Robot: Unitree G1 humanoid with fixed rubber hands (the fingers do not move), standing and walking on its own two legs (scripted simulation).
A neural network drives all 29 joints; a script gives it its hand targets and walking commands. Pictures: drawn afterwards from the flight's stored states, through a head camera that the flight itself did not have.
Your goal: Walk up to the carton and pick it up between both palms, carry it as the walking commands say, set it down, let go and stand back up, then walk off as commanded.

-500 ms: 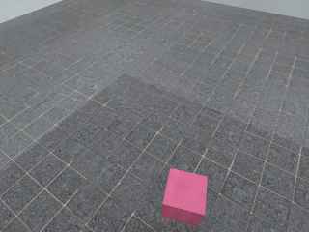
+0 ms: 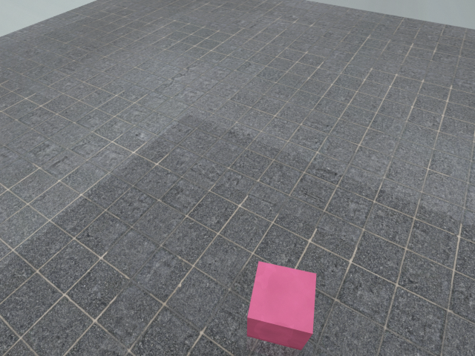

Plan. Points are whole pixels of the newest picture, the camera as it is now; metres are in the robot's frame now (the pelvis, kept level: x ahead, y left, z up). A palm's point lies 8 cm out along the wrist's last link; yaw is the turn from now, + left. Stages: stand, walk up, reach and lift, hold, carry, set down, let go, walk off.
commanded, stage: stand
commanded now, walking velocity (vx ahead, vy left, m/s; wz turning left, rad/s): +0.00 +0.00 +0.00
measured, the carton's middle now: (280, 306) +0.40 -0.13 -0.65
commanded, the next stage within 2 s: none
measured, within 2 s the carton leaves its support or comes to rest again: neither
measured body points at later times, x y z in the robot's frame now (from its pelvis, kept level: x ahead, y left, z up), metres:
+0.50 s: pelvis -0.01 -0.01 +0.00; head +0.00 -0.01 +0.45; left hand +0.04 +0.27 -0.14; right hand +0.05 -0.29 -0.14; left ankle -0.01 +0.09 -0.74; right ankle -0.04 -0.12 -0.74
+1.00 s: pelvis -0.01 -0.01 +0.00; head -0.01 -0.01 +0.45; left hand +0.07 +0.30 -0.12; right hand +0.08 -0.31 -0.12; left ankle -0.01 +0.09 -0.74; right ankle -0.04 -0.12 -0.74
